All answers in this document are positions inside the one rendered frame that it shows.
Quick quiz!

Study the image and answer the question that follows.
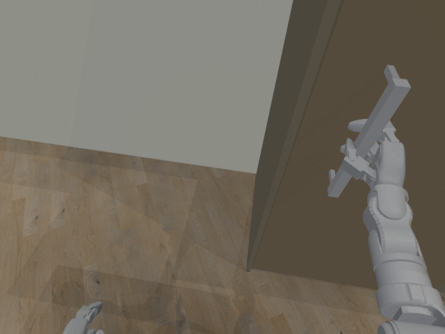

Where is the handle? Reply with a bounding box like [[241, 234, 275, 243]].
[[327, 65, 411, 198]]

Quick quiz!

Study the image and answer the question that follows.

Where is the robot left hand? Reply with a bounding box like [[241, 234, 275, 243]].
[[63, 301, 104, 334]]

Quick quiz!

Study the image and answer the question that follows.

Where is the robot right forearm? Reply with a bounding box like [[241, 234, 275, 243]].
[[363, 184, 445, 327]]

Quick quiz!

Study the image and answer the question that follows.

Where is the right robot upper arm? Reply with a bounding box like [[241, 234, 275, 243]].
[[377, 320, 445, 334]]

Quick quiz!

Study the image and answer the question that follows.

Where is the robot right hand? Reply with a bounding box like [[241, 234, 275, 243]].
[[340, 119, 406, 189]]

